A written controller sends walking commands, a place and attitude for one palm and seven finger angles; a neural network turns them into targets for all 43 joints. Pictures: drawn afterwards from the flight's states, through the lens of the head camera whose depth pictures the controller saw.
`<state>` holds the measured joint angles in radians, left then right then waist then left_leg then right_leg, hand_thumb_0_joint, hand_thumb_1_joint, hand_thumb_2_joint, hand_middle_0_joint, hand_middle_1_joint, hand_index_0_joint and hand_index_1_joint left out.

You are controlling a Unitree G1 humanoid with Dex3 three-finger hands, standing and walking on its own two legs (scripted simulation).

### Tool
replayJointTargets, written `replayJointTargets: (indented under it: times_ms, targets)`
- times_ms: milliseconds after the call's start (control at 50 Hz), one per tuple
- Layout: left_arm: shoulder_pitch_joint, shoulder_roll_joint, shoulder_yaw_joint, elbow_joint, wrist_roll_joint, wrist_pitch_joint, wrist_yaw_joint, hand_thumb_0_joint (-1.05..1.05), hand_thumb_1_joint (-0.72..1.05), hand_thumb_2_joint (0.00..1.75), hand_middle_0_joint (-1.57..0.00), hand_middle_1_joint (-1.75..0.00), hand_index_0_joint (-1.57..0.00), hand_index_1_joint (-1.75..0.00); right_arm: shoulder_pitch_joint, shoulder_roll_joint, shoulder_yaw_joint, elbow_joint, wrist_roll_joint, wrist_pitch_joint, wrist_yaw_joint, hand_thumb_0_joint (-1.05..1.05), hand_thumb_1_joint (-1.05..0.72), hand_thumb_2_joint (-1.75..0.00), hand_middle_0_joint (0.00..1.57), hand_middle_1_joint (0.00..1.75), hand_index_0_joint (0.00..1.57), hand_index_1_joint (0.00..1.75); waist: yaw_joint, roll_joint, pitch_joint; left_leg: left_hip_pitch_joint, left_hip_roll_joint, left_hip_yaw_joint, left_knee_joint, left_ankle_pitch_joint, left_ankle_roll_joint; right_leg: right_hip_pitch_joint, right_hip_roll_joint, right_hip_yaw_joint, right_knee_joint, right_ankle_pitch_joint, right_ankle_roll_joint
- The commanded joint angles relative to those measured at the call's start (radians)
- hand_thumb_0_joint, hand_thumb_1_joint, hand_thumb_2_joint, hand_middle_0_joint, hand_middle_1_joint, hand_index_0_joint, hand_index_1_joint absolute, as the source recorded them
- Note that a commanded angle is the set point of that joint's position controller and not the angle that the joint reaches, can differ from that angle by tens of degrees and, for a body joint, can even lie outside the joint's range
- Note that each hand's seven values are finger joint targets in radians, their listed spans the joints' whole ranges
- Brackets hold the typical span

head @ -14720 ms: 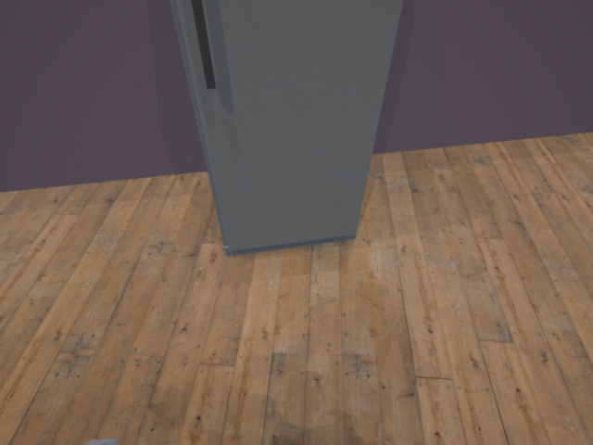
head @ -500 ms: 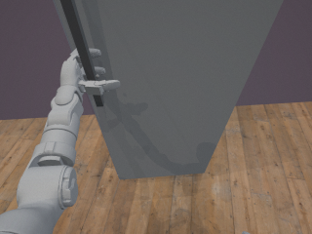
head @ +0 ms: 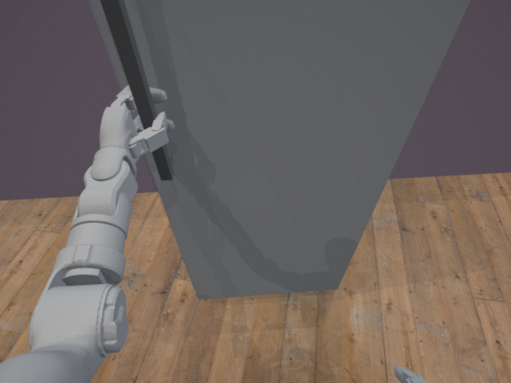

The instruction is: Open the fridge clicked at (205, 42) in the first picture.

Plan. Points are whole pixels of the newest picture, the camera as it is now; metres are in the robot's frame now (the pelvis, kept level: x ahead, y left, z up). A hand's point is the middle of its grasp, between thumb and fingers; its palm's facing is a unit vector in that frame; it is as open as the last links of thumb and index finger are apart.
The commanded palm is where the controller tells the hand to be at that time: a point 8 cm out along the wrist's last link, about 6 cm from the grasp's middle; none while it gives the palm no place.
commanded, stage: grip the handle and tug to test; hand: left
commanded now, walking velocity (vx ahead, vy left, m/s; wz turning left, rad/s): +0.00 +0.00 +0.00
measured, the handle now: (139, 72) +0.50 +0.19 +0.25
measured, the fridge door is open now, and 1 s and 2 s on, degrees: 0 2 38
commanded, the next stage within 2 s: pull the door a little, standing still in 0.62 s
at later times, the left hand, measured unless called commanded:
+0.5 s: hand (162, 132) +0.44 +0.16 +0.18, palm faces +0.12 -0.99 +0.01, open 5.6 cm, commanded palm +0.39 +0.20 +0.18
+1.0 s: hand (161, 137) +0.43 +0.16 +0.18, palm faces +0.11 -0.99 +0.00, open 5.8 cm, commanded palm +0.37 +0.21 +0.18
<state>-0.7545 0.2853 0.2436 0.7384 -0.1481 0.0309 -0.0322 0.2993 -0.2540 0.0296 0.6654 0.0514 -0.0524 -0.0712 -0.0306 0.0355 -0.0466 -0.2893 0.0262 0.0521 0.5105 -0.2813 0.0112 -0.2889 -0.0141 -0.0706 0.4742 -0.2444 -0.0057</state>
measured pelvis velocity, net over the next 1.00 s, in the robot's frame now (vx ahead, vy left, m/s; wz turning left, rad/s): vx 0.03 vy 0.00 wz -0.01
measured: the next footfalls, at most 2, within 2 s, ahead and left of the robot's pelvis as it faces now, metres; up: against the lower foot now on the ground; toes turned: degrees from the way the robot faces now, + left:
left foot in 1.94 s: -0.10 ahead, +0.01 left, +0.00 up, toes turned +25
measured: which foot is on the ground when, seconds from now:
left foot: down 0.00-1.00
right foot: down 0.00-1.00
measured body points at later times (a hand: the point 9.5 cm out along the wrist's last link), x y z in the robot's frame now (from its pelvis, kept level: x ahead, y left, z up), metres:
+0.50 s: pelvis +0.01 +0.00 +0.00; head +0.02 -0.01 +0.45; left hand +0.43 +0.21 +0.18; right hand +0.13 -0.25 -0.11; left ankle -0.01 +0.11 -0.74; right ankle +0.00 -0.12 -0.74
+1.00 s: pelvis +0.03 +0.00 +0.00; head +0.03 -0.02 +0.45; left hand +0.42 +0.21 +0.18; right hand +0.19 -0.24 -0.09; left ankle -0.01 +0.11 -0.74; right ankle +0.00 -0.12 -0.74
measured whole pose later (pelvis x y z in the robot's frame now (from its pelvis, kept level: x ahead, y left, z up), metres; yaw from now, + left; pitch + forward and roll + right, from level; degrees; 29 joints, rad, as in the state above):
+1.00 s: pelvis +0.03 +0.00 +0.00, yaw -1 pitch +3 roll +0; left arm -0.49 0.23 0.23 0.30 -0.17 0.25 -0.01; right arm 0.22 -0.24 0.03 0.59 0.05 0.02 -0.06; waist 0.00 0.05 -0.06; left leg -0.18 0.02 0.06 0.44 -0.29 0.01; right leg -0.19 -0.01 -0.06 0.42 -0.26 0.00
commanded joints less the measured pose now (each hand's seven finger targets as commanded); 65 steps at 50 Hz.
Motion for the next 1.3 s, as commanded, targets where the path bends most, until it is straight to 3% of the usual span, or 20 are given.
replayJointTargets:
  times_ms: [0, 60, 180, 340, 360, 400, 460, 520, 560, 660, 700, 740, 760, 840, 960, 1180, 1200, 1220, 1240, 1280]
  targets:
    - [-0.514, 0.152, -0.006, -0.282, -0.005, -0.062, -0.012, 0.0, 0.9, 0.9, -0.45, -1.4, -0.45, -1.4, -0.025, -0.126, -0.052, -0.115, 0.006, -0.041, -0.007, 0.0, -0.9, -0.9, 0.2, 0.3, 0.2, 0.3, -0.008, 0.007, -0.329, 0.182, -0.014, -0.055, -0.03, 0.382, 0.019, 0.105, 0.027, 0.02, -0.017, 0.361, -0.026]
    - [-0.487, 0.147, -0.01, -0.291, -0.002, -0.059, -0.008, 0.0, 0.9, 0.9, -0.45, -1.4, -0.45, -1.4, -0.022, -0.129, -0.053, -0.117, 0.002, -0.039, -0.006, 0.0, -0.9, -0.9, 0.2, 0.3, 0.2, 0.3, -0.003, -0.019, -0.352, 0.19, -0.013, -0.059, -0.027, 0.413, 0.019, 0.123, 0.028, 0.016, -0.014, 0.376, -0.026]
    - [-0.5, 0.124, -0.03, -0.325, -0.004, -0.049, -0.005, 0.0, 0.9, 0.9, -0.45, -1.4, -0.45, -1.4, -0.033, -0.125, -0.053, -0.117, 0.004, -0.036, -0.005, 0.0, -0.9, -0.9, 0.2, 0.3, 0.2, 0.3, -0.007, 0.004, -0.348, 0.201, -0.013, -0.057, -0.026, 0.418, 0.018, 0.115, 0.027, 0.018, -0.016, 0.385, -0.024]
    - [-0.363, 0.094, -0.03, -0.401, -0.018, -0.021, -0.014, 0.0, 0.9, 0.9, -0.45, -1.4, -0.45, -1.4, -0.059, -0.119, -0.054, -0.138, 0.005, -0.031, 0.001, 0.0, -0.9, -0.9, 0.2, 0.3, 0.2, 0.3, 0.019, -0.015, -0.356, 0.212, -0.011, -0.05, -0.028, 0.472, 0.018, 0.153, 0.029, 0.015, -0.013, 0.434, -0.024]
    - [-0.345, 0.116, -0.014, -0.405, -0.016, -0.019, -0.012, 0.0, 0.9, 0.9, -0.45, -1.4, -0.45, -1.4, -0.058, -0.123, -0.057, -0.138, 0.003, -0.029, 0.0, 0.0, -0.9, -0.9, 0.2, 0.3, 0.2, 0.3, 0.024, -0.026, -0.36, 0.206, -0.011, -0.05, -0.028, 0.488, 0.018, 0.174, 0.028, 0.011, -0.012, 0.445, -0.026]
    - [-0.313, 0.083, -0.033, -0.456, -0.021, -0.008, -0.015, 0.0, 0.9, 0.9, -0.45, -1.4, -0.45, -1.4, -0.069, -0.116, -0.056, -0.151, 0.004, -0.029, 0.004, 0.0, -0.9, -0.9, 0.2, 0.3, 0.2, 0.3, 0.028, -0.014, -0.374, 0.228, -0.009, -0.049, -0.028, 0.524, 0.018, 0.175, 0.028, 0.012, -0.01, 0.465, -0.024]
    - [-0.262, 0.118, -0.003, -0.469, -0.019, 0.017, -0.013, 0.0, 0.9, 0.9, -0.45, -1.4, -0.45, -1.4, -0.074, -0.122, -0.056, -0.153, 0.005, -0.02, 0.003, 0.0, -0.9, -0.9, 0.2, 0.3, 0.2, 0.3, 0.037, -0.025, -0.356, 0.212, -0.009, -0.043, -0.031, 0.536, 0.019, 0.198, 0.028, 0.012, -0.012, 0.488, -0.024]
    - [-0.228, 0.086, -0.023, -0.54, -0.025, 0.039, -0.012, 0.0, 0.9, 0.9, -0.45, -1.4, -0.45, -1.4, -0.087, -0.113, -0.056, -0.163, 0.005, -0.019, 0.007, 0.0, -0.9, -0.9, 0.2, 0.3, 0.2, 0.3, 0.039, -0.003, -0.364, 0.236, -0.005, -0.043, -0.029, 0.582, 0.015, 0.198, 0.027, 0.011, -0.01, 0.51, -0.023]
    - [-0.135, 0.075, -0.018, -0.589, -0.028, 0.05, -0.009, 0.0, 0.9, 0.9, -0.45, -1.4, -0.45, -1.4, -0.097, -0.112, -0.058, -0.18, 0.003, -0.018, 0.012, 0.0, -0.9, -0.9, 0.2, 0.3, 0.2, 0.3, 0.058, -0.009, -0.387, 0.251, -0.002, -0.042, -0.023, 0.657, 0.015, 0.227, 0.026, 0.008, -0.003, 0.549, -0.022]
    - [-0.11, 0.048, -0.052, -0.68, -0.023, 0.098, -0.004, 0.0, 0.9, 0.9, -0.45, -1.4, -0.45, -1.4, -0.114, -0.109, -0.058, -0.185, 0.004, -0.011, 0.016, 0.0, -0.9, -0.9, 0.2, 0.3, 0.2, 0.3, 0.049, 0.004, -0.374, 0.28, 0.005, -0.041, -0.021, 0.714, 0.009, 0.219, 0.026, 0.005, -0.007, 0.576, -0.019]
    - [-0.101, 0.054, -0.036, -0.697, -0.028, 0.12, 0.002, 0.0, 0.9, 0.9, -0.45, -1.4, -0.45, -1.4, -0.12, -0.106, -0.055, -0.186, 0.001, -0.007, 0.014, 0.0, -0.9, -0.9, 0.2, 0.3, 0.2, 0.3, 0.05, -0.01, -0.367, 0.278, 0.002, -0.041, -0.025, 0.695, 0.011, 0.222, 0.027, 0.006, -0.011, 0.585, -0.019]
    - [-0.232, 0.159, 0.026, -0.613, -0.015, 0.144, 0.008, 0.0, 0.9, 0.9, -0.45, -1.4, -0.45, -1.4, -0.106, -0.119, -0.052, -0.158, -0.002, 0.012, -0.004, 0.0, -0.9, -0.9, 0.2, 0.3, 0.2, 0.3, 0.022, -0.055, -0.32, 0.241, -0.009, -0.033, -0.036, 0.596, 0.017, 0.212, 0.028, 0.013, -0.028, 0.575, -0.017]
    - [-0.215, 0.158, 0.031, -0.622, -0.017, 0.147, 0.007, 0.0, 0.9, 0.9, -0.45, -1.4, -0.45, -1.4, -0.11, -0.118, -0.052, -0.165, -0.003, 0.016, -0.008, 0.0, -0.9, -0.9, 0.2, 0.3, 0.2, 0.3, 0.032, -0.041, -0.327, 0.236, -0.011, -0.032, -0.039, 0.587, 0.019, 0.228, 0.025, 0.013, -0.029, 0.566, -0.019]
    - [-0.126, 0.104, 0.01, -0.638, -0.03, 0.158, -0.003, 0.0, 0.9, 0.9, -0.45, -1.4, -0.45, -1.4, -0.126, -0.102, -0.045, -0.181, -0.001, 0.021, -0.004, 0.0, -0.9, -0.9, 0.2, 0.3, 0.2, 0.3, 0.051, 0.001, -0.352, 0.263, -0.009, -0.038, -0.032, 0.681, 0.01, 0.238, 0.021, 0.008, -0.016, 0.599, -0.022]
    - [0.054, 0.095, 0.021, -0.746, -0.039, 0.139, -0.007, 0.0, 0.9, 0.9, -0.45, -1.4, -0.45, -1.4, -0.157, -0.099, -0.044, -0.222, -0.002, 0.021, 0.012, 0.0, -0.9, -0.9, 0.2, 0.3, 0.2, 0.3, 0.082, -0.033, -0.369, 0.26, -0.004, -0.037, -0.04, 0.713, 0.01, 0.288, 0.02, 0.005, -0.008, 0.633, -0.022]
    - [0.518, 0.022, -0.036, -1.256, -0.057, 0.228, 0.005, 0.0, 0.9, 0.9, -0.45, -1.4, -0.45, -1.4, -0.255, -0.068, -0.028, -0.291, -0.002, 0.015, 0.037, 0.0, -0.9, -0.9, 0.2, 0.3, 0.2, 0.3, 0.105, -0.009, -0.306, 0.242, 0.0, -0.026, -0.056, 0.672, 0.007, 0.304, 0.012, -0.002, -0.005, 0.634, -0.017]
    - [0.162, 0.29, 0.045, -1.312, 0.042, 0.067, 0.073, 0.0, 0.9, 0.9, -0.45, -1.4, -0.45, -1.4, -0.237, -0.107, -0.026, -0.286, -0.027, 0.022, 0.009, 0.0, -0.9, -0.9, 0.2, 0.3, 0.2, 0.3, 0.018, -0.001, -0.166, 0.184, 0.021, -0.016, 0.001, 0.552, 0.026, 0.164, -0.049, 0.085, -0.084, 0.636, 0.004]
    - [0.369, 0.145, -0.021, -1.123, 0.051, 0.023, 0.092, 0.0, 0.9, 0.9, -0.45, -1.4, -0.45, -1.4, -0.219, -0.081, -0.031, -0.24, -0.041, 0.036, -0.002, 0.0, -0.9, -0.9, 0.2, 0.3, 0.2, 0.3, 0.013, -0.065, -0.163, 0.188, 0.022, -0.044, 0.02, 0.487, 0.029, 0.138, -0.075, 0.071, -0.079, 0.582, -0.003]
    - [0.485, 0.078, -0.088, -1.108, 0.062, -0.006, 0.094, 0.0, 0.9, 0.9, -0.45, -1.4, -0.45, -1.4, -0.213, -0.077, -0.031, -0.246, -0.05, 0.048, -0.001, 0.0, -0.9, -0.9, 0.2, 0.3, 0.2, 0.3, 0.021, -0.08, -0.171, 0.192, 0.027, -0.05, 0.012, 0.48, 0.028, 0.131, -0.076, 0.061, -0.071, 0.561, -0.003]
    - [0.513, 0.058, -0.128, -1.183, 0.069, -0.06, 0.096, 0.0, 0.9, 0.9, -0.45, -1.4, -0.45, -1.4, -0.218, -0.067, -0.032, -0.257, -0.055, 0.066, -0.004, 0.0, -0.9, -0.9, 0.2, 0.3, 0.2, 0.3, 0.012, -0.053, -0.197, 0.232, 0.04, -0.064, -0.015, 0.553, 0.03, 0.123, -0.062, 0.04, -0.055, 0.528, 0.01]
